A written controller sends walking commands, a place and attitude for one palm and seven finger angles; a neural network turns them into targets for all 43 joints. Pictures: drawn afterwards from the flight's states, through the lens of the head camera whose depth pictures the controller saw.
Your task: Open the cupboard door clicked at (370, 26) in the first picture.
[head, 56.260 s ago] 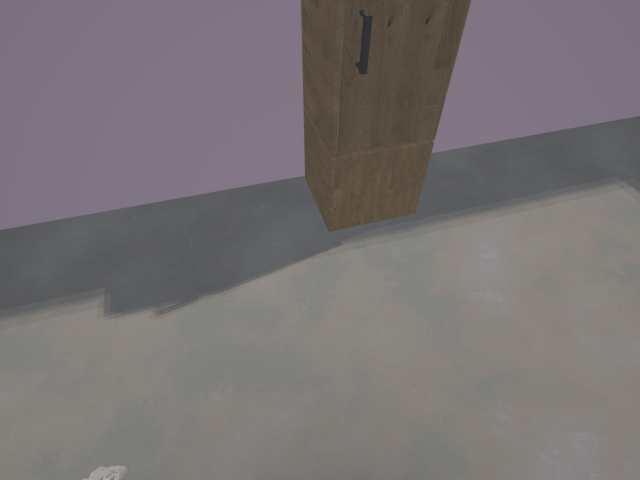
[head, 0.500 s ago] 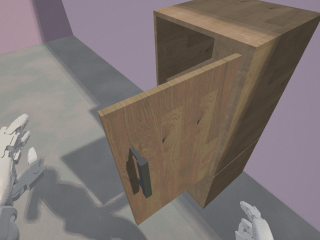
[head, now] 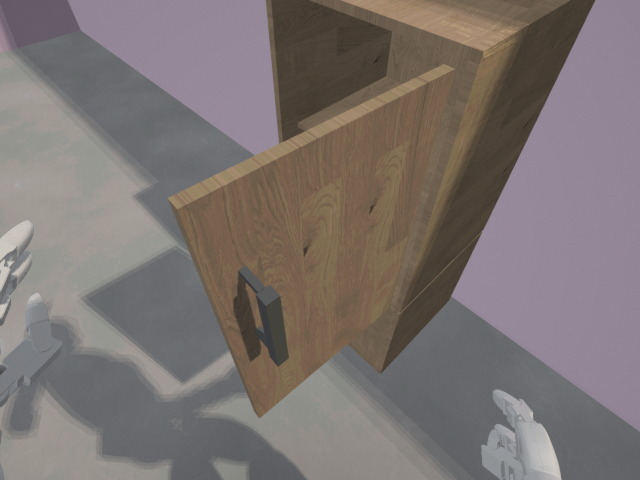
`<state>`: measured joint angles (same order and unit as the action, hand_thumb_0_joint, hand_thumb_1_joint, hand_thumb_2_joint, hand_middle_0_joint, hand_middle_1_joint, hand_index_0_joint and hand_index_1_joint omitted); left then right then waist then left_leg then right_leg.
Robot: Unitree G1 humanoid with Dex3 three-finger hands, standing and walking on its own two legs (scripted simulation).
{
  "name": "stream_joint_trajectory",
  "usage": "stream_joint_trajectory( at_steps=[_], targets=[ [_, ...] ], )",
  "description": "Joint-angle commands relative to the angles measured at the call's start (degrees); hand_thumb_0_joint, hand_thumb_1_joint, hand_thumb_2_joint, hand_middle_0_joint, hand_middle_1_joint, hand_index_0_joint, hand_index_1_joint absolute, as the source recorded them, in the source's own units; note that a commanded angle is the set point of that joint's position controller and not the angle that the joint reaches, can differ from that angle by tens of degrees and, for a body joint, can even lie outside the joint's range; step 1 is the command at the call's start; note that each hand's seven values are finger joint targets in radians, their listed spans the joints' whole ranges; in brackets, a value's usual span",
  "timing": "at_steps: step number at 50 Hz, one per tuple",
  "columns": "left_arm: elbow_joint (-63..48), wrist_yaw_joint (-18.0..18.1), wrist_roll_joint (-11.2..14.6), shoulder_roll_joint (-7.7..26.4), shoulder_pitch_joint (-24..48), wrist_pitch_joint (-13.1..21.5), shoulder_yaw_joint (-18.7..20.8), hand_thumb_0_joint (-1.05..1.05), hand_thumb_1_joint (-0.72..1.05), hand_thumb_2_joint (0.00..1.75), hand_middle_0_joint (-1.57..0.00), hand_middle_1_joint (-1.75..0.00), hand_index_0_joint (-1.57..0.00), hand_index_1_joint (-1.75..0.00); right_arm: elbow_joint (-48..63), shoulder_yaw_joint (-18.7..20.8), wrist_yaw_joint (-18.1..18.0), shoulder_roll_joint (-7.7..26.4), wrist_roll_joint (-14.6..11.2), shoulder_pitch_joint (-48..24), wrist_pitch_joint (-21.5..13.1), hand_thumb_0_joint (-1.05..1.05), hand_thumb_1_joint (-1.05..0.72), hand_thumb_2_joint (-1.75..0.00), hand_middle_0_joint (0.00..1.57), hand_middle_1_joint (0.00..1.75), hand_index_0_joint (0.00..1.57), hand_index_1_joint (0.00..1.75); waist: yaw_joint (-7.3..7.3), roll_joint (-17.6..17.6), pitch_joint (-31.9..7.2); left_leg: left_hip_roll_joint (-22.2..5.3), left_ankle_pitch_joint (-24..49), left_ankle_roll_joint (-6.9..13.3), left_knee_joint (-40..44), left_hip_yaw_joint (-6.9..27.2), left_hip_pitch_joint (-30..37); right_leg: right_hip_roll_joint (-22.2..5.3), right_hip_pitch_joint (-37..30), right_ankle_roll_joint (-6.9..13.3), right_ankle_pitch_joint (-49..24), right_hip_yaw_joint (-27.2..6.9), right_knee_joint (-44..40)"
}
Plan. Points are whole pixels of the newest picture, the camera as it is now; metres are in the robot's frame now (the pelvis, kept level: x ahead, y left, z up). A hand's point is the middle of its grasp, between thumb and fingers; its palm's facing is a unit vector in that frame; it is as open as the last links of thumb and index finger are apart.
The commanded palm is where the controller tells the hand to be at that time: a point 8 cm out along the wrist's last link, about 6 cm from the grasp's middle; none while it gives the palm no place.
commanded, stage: step back with the hand held close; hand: left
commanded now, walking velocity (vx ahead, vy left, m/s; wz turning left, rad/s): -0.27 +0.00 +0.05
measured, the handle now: (264, 319) +0.30 +0.09 +0.05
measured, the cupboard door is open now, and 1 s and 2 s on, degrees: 87 87 87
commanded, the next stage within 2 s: stop stepping back and stand still in 0.82 s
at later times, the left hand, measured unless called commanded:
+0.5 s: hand out of the picture +0.11 +0.29 +0.16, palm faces +0.49 -0.73 -0.47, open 7.4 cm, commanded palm +0.03 +0.32 +0.18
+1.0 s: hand out of the picture +0.02 +0.28 +0.17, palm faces +0.34 -0.79 -0.51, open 7.4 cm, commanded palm -0.05 +0.32 +0.18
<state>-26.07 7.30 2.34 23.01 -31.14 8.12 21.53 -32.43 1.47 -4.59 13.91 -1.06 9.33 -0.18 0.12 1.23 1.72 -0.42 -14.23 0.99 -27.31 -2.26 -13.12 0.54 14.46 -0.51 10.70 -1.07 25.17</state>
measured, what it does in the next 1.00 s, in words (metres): walks backwards: right foot, then left foot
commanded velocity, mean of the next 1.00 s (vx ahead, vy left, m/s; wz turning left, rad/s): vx -0.28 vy -0.01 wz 0.02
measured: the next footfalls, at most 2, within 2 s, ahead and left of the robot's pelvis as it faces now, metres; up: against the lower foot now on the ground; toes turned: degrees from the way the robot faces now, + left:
right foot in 0.62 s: -0.10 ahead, -0.11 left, +0.00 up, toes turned +5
left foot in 0.84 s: -0.10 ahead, +0.11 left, +0.00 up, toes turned +2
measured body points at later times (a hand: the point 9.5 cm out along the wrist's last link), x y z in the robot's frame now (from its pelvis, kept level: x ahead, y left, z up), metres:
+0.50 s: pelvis -0.09 +0.02 -0.02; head -0.07 +0.03 +0.43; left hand +0.08 +0.32 +0.19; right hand +0.08 -0.22 -0.10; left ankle +0.00 +0.11 -0.74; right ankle -0.02 -0.12 -0.73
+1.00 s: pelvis -0.19 +0.02 +0.00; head -0.15 +0.05 +0.45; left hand -0.01 +0.32 +0.19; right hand +0.01 -0.21 -0.05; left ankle -0.14 +0.11 -0.74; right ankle -0.21 -0.10 -0.70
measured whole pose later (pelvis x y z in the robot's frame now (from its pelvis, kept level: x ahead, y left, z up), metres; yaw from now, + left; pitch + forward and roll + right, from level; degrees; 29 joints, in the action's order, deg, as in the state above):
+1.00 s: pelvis -0.19 +0.02 +0.00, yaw -1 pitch +2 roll -2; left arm -34.1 8.2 2.6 27.6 -33.3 10.9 26.1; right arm -32.8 1.3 -2.6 10.7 -0.2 6.6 -5.9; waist 0.1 -1.9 3.4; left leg -1.1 -7.9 2.7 -24.9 -2.2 -18.8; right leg 3.5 22.7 -1.3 24.1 -1.1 46.4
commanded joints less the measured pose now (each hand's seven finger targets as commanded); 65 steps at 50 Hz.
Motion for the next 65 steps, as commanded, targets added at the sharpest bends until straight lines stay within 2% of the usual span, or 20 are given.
stream_joint_trajectory(
  at_steps=[1,10,15,18,22,25,29,31,33,36,39,41,44,48,54,57,59,60,62,65],
  targets=[
    [-14.0,2.3,-0.1,11.9,-0.7,4.5,11.0,0.00,0.90,0.90,-0.20,-0.30,-0.20,-0.30,10.4,2.1,-0.5,5.4,0.2,-4.6,-2.4,0.00,-0.90,-0.90,0.20,0.30,0.20,0.30,-0.71,2.5,-11.2,-4.5,15.1,1.0,3.8,3.5,-4.2,-3.5,-10.2,0.2,-22.2,-2.8,3.4],
    [-13.2,2.6,-1.6,9.7,0.7,6.3,11.1,0.00,0.90,0.90,-0.20,-0.30,-0.20,-0.30,10.7,2.2,-0.6,6.4,0.2,-2.6,-5.0,0.00,-0.90,-0.90,0.20,0.30,0.20,0.30,-0.25,4.0,-4.8,-7.4,-18.0,4.6,8.5,7.8,-27.9,-1.4,-14.9,-0.5,-7.3,-3.5,11.9],
    [-14.3,2.9,-2.2,10.1,5.1,7.4,10.6,0.00,0.90,0.90,-0.20,-0.30,-0.20,-0.30,9.6,2.2,-0.6,6.5,0.7,-1.3,-6.4,0.00,-0.90,-0.90,0.20,0.30,0.20,0.30,0.61,-2.2,-3.1,-3.4,-22.6,3.3,0.3,6.5,-23.3,-4.7,-2.4,1.4,9.3,-9.8,2.3],
    [-16.2,3.4,-1.9,10.4,6.5,7.9,10.5,0.00,0.90,0.90,-0.20,-0.30,-0.20,-0.30,8.8,1.6,-0.7,6.1,0.9,-1.3,-6.8,0.00,-0.90,-0.90,0.20,0.30,0.20,0.30,0.86,-0.5,-3.5,-3.3,-20.7,2.6,1.4,7.7,-19.2,-4.6,2.1,1.5,13.2,-7.9,1.5],
    [-16.7,3.7,-2.6,11.2,4.8,8.9,13.6,0.00,0.90,0.90,-0.20,-0.30,-0.20,-0.30,9.1,2.0,-0.9,6.6,0.7,-2.2,-8.1,0.00,-0.90,-0.90,0.20,0.30,0.20,0.30,-0.52,12.6,-6.8,-13.0,-28.5,6.5,15.5,16.7,-31.8,2.8,-13.5,-1.4,3.0,0.4,22.9],
    [-14.2,3.0,-2.9,9.6,3.8,9.3,12.7,0.00,0.90,0.90,-0.20,-0.30,-0.20,-0.30,8.2,2.5,-0.1,5.9,1.0,-1.6,-9.2,0.00,-0.90,-0.90,0.20,0.30,0.20,0.30,-0.22,10.3,-4.2,-16.3,-26.3,8.4,15.3,17.2,-32.9,3.9,-13.1,-1.2,8.9,-0.5,27.1],
    [-12.4,2.2,-1.0,7.7,3.4,9.7,9.4,0.00,0.90,0.90,-0.20,-0.30,-0.20,-0.30,5.0,1.8,0.9,5.3,2.1,-1.7,-10.5,0.00,-0.90,-0.90,0.20,0.30,0.20,0.30,0.49,6.7,-1.0,-11.8,-9.5,4.8,8.5,13.7,-17.0,1.9,-2.3,0.9,8.2,-1.9,3.9],
    [-12.5,2.2,-0.7,9.6,4.6,9.9,8.6,0.00,0.90,0.90,-0.20,-0.30,-0.20,-0.30,4.0,1.7,1.4,4.0,1.5,-1.9,-9.7,0.00,-0.90,-0.90,0.20,0.30,0.20,0.30,0.70,-3.2,-7.4,-4.8,5.4,0.0,-3.1,4.4,-5.0,-6.5,2.0,3.2,-14.8,-11.7,-3.4],
    [-13.6,2.9,-0.8,12.0,5.8,8.7,9.2,0.00,0.90,0.90,-0.20,-0.30,-0.20,-0.30,4.5,2.6,1.1,4.0,0.4,-3.4,-8.6,0.00,-0.90,-0.90,0.20,0.30,0.20,0.30,0.01,-12.4,-12.8,0.5,-3.1,-1.6,-16.1,1.2,-6.4,-13.8,-0.8,2.8,-35.3,-16.3,-3.2],
    [-14.0,2.7,-1.4,14.2,1.9,7.1,12.3,0.00,0.90,0.90,-0.20,-0.30,-0.20,-0.30,6.1,1.0,0.7,2.4,0.7,-5.8,-6.8,0.00,-0.90,-0.90,0.20,0.30,0.20,0.30,-0.79,-9.6,-11.0,0.6,-10.9,-2.0,-22.2,3.1,-15.0,-16.0,-6.1,7.4,-48.3,-14.6,0.3],
    [-15.2,2.8,-0.9,13.6,0.2,6.6,12.5,0.00,0.90,0.90,-0.20,-0.30,-0.20,-0.30,6.3,0.2,-0.6,2.7,0.8,-6.0,-5.3,0.00,-0.90,-0.90,0.20,0.30,0.20,0.30,-0.07,-4.4,-11.1,0.8,-1.6,-2.4,-5.6,1.1,-10.2,-10.4,-9.8,5.1,-51.7,-9.3,4.0],
    [-17.5,2.6,-0.5,14.4,0.9,7.1,12.8,0.00,0.90,0.90,-0.20,-0.30,-0.20,-0.30,6.6,1.2,-0.9,4.4,0.3,-4.3,-4.6,0.00,-0.90,-0.90,0.20,0.30,0.20,0.30,0.39,-0.7,-13.6,-2.7,23.6,-1.3,6.0,2.4,-2.9,-4.6,-10.2,0.9,-43.5,-5.3,7.7],
    [-19.2,1.5,1.0,13.8,-3.9,7.3,13.0,0.00,0.90,0.90,-0.20,-0.30,-0.20,-0.30,8.1,2.7,0.6,4.8,1.1,-4.1,-5.8,0.00,-0.90,-0.90,0.20,0.30,0.20,0.30,-0.92,16.1,-18.8,-16.5,62.4,4.2,5.2,12.6,9.8,2.1,2.6,-1.1,12.2,-0.9,18.8],
    [-19.7,2.1,0.4,10.3,-5.9,6.4,10.8,0.00,0.90,0.90,-0.20,-0.30,-0.20,-0.30,5.8,3.1,2.1,5.0,0.9,-0.7,-8.9,0.00,-0.90,-0.90,0.20,0.30,0.20,0.30,-0.07,8.2,-15.4,-15.7,45.8,6.2,5.3,8.9,11.6,1.9,8.1,-0.9,13.7,0.2,24.9],
    [-15.7,3.5,0.3,9.9,-1.2,2.9,9.3,0.00,0.90,0.90,-0.20,-0.30,-0.20,-0.30,6.2,0.5,0.5,4.6,1.2,-3.0,-9.3,0.00,-0.90,-0.90,0.20,0.30,0.20,0.30,0.79,12.3,-5.6,-10.6,-21.6,3.1,21.7,8.7,-10.2,3.2,-9.1,-0.3,15.7,6.5,7.3],
    [-14.6,3.3,-0.7,12.7,0.6,2.7,10.2,0.00,0.90,0.90,-0.20,-0.30,-0.20,-0.30,6.3,0.4,0.4,4.1,1.8,-3.6,-8.2,0.00,-0.90,-0.90,0.20,0.30,0.20,0.30,0.89,5.7,-5.0,-2.0,-17.6,-1.3,8.3,1.7,-10.7,-1.1,-10.9,2.9,14.3,2.6,-10.1],
    [-17.0,3.3,-0.2,15.6,4.6,4.0,11.5,0.00,0.90,0.90,-0.20,-0.30,-0.20,-0.30,4.9,0.1,0.6,4.2,2.5,-3.8,-7.6,0.00,-0.90,-0.90,0.20,0.30,0.20,0.30,0.39,-6.9,-4.7,-0.1,-3.5,-2.0,-16.7,1.6,-5.5,-17.6,5.1,10.5,18.4,-17.4,-19.3],
    [-13.0,3.0,0.0,12.1,4.3,3.1,8.7,0.00,0.90,0.90,-0.20,-0.30,-0.20,-0.30,3.7,0.5,0.6,3.7,1.6,-2.0,-7.5,0.00,-0.90,-0.90,0.20,0.30,0.20,0.30,0.06,-13.2,-4.7,1.0,-6.4,-2.3,-24.5,2.6,-12.3,-18.5,3.8,11.0,25.8,-19.9,-18.5],
    [-11.6,2.9,-0.3,11.0,7.0,3.5,7.5,0.00,0.90,0.90,-0.20,-0.30,-0.20,-0.30,2.9,1.1,0.5,5.5,1.5,-2.0,-7.7,0.00,-0.90,-0.90,0.20,0.30,0.20,0.30,1.11,-8.5,-1.1,-0.7,-4.7,-2.1,-30.7,3.1,-17.4,-17.2,4.4,9.9,24.7,-17.3,-16.3],
    [-8.6,3.2,-1.6,10.9,9.0,5.2,7.3,0.00,0.90,0.90,-0.20,-0.30,-0.20,-0.30,2.7,0.4,-0.6,4.0,1.6,-2.8,-8.4,0.00,-0.90,-0.90,0.20,0.30,0.20,0.30,0.47,-5.6,1.9,-2.2,-5.0,-0.5,-18.0,-0.2,-13.2,-14.6,4.1,9.2,19.4,-10.4,-14.1]
  ],
)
